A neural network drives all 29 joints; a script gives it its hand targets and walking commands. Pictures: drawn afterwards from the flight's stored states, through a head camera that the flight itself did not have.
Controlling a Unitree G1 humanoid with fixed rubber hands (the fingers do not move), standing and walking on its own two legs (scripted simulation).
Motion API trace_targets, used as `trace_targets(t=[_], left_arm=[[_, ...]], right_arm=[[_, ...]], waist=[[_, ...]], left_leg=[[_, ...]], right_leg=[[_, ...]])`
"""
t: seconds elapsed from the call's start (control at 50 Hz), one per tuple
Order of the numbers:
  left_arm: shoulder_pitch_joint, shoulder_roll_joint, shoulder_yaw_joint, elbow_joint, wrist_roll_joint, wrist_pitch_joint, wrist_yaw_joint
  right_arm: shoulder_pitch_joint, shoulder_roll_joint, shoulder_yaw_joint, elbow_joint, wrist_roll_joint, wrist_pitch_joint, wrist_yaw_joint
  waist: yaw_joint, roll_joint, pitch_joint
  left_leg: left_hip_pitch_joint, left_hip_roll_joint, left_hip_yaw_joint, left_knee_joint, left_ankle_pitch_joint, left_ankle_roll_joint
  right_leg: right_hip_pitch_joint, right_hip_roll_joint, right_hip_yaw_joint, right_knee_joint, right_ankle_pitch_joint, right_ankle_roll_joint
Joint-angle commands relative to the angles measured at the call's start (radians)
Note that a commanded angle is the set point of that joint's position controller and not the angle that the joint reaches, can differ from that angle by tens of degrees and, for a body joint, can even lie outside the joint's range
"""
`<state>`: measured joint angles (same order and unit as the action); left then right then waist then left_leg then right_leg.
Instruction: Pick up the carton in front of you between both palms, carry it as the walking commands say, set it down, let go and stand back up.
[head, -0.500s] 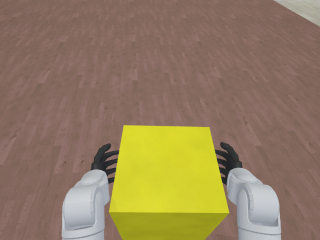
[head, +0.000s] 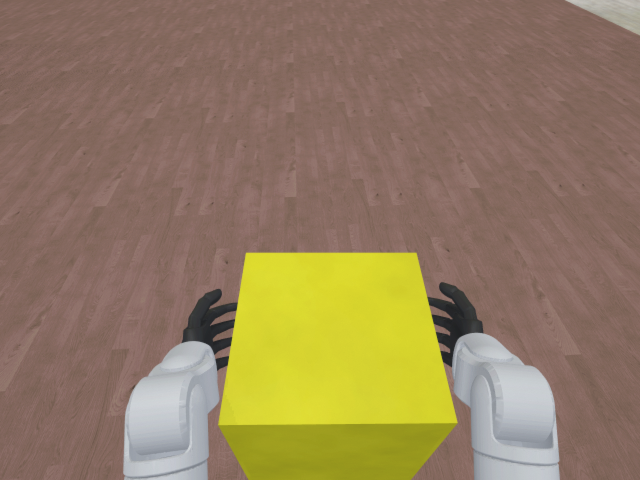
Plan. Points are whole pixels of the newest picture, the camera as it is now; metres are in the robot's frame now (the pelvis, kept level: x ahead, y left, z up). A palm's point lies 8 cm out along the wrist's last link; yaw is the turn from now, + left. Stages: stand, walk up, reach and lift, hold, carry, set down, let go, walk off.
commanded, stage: carry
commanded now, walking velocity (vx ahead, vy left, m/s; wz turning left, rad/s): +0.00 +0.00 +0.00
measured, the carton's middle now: (330, 374) +0.28 +0.00 +0.01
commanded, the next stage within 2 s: hold in 1.72 s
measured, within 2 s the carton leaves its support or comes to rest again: neither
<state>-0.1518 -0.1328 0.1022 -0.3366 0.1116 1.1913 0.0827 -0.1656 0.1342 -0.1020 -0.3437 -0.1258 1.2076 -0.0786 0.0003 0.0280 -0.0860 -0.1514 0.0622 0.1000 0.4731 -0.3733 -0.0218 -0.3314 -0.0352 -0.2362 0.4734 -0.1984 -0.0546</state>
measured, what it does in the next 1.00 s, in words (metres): stands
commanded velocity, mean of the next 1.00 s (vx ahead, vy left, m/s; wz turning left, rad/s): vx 0.00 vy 0.00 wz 0.00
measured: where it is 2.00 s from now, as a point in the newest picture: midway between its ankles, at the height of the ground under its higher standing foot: outside the picture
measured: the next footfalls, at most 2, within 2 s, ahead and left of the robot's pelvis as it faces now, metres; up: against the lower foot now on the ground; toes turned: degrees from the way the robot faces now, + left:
none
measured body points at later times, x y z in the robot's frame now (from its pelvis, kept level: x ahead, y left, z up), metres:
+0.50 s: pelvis +0.02 +0.02 -0.01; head +0.00 +0.02 +0.44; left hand +0.29 +0.17 +0.08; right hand +0.29 -0.13 +0.08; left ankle -0.08 +0.12 -0.74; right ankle +0.03 -0.09 -0.74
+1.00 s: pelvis -0.02 +0.02 +0.00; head -0.05 +0.02 +0.45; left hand +0.25 +0.17 +0.05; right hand +0.26 -0.13 +0.05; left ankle -0.08 +0.12 -0.74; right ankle +0.03 -0.09 -0.74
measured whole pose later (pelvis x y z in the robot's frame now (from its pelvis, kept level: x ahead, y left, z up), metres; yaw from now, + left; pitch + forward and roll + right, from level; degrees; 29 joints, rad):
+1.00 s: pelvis -0.02 +0.02 +0.00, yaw +0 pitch +1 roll +0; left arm -0.13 -0.13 0.10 -0.10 0.18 1.03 0.05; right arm -0.14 0.13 -0.10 -0.11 -0.18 1.03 -0.05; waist 0.00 0.01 -0.11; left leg -0.16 0.02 0.12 0.51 -0.37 0.01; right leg -0.34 -0.08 -0.21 0.51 -0.18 -0.03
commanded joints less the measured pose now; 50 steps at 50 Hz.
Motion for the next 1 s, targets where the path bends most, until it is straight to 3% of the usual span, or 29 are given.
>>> trace_targets(t=[0.0,0.08,0.18,0.34,0.5,0.64,0.82,0.98], left_arm=[[-0.407,-0.880,-0.697,-0.048,-0.392,0.020,-0.254],[-0.412,-0.875,-0.693,0.006,-0.386,0.034,-0.258],[-0.494,-0.911,-0.708,-0.026,-0.413,0.026,-0.262],[-0.465,-0.905,-0.705,-0.032,-0.405,0.026,-0.256],[-0.477,-0.902,-0.704,-0.041,-0.406,0.030,-0.258],[-0.454,-0.904,-0.706,0.025,-0.383,0.014,-0.265],[-0.474,-0.897,-0.686,0.097,-0.333,-0.100,-0.272],[-0.436,-0.837,-0.611,0.189,-0.247,-0.224,-0.271]], right_arm=[[-0.390,0.888,0.711,-0.029,0.412,0.009,0.248],[-0.380,0.883,0.689,0.030,0.393,0.019,0.250],[-0.457,0.920,0.699,-0.003,0.413,0.011,0.252],[-0.439,0.909,0.701,-0.020,0.414,0.013,0.248],[-0.454,0.906,0.704,-0.031,0.419,0.017,0.250],[-0.430,0.913,0.708,0.037,0.394,0.000,0.258],[-0.446,0.908,0.687,0.111,0.336,-0.114,0.263],[-0.408,0.854,0.617,0.200,0.255,-0.237,0.258]], waist=[[0.001,-0.006,-0.323],[0.003,-0.001,-0.298],[0.002,0.004,-0.279],[0.001,0.003,-0.296],[0.000,-0.010,-0.262],[0.002,-0.014,-0.220],[0.002,-0.019,-0.190],[0.003,-0.023,-0.198]], left_leg=[[0.011,0.100,-0.046,0.024,0.621,0.006],[0.003,0.097,-0.045,0.035,0.698,0.001],[0.027,0.102,-0.051,0.020,0.735,0.006],[0.038,0.109,-0.058,0.033,0.709,0.026],[0.001,0.100,-0.061,0.007,0.558,0.035],[-0.034,0.094,-0.068,-0.030,0.417,0.042],[-0.076,0.089,-0.077,-0.069,0.259,0.054],[-0.094,0.084,-0.077,-0.072,0.205,0.059]], right_leg=[[0.262,-0.151,0.133,0.083,0.650,0.005],[0.225,-0.139,0.119,0.108,0.643,0.014],[0.196,-0.129,0.113,0.104,0.550,0.029],[0.195,-0.134,0.116,0.119,0.450,0.024],[0.195,-0.143,0.126,0.088,0.404,0.025],[0.182,-0.146,0.135,0.046,0.327,0.026],[0.175,-0.145,0.149,-0.001,0.218,0.026],[0.175,-0.145,0.152,-0.013,0.191,0.023]])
